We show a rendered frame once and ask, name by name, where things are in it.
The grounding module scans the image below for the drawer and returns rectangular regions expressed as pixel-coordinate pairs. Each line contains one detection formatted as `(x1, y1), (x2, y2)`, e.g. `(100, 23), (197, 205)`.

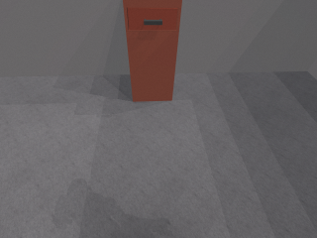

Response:
(127, 7), (178, 31)

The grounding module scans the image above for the cabinet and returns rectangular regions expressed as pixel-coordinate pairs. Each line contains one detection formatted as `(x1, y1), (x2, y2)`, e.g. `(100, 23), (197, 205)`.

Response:
(123, 0), (182, 102)

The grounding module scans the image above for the handle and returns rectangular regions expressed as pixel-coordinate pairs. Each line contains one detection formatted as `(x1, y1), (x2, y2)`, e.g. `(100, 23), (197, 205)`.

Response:
(144, 19), (162, 26)

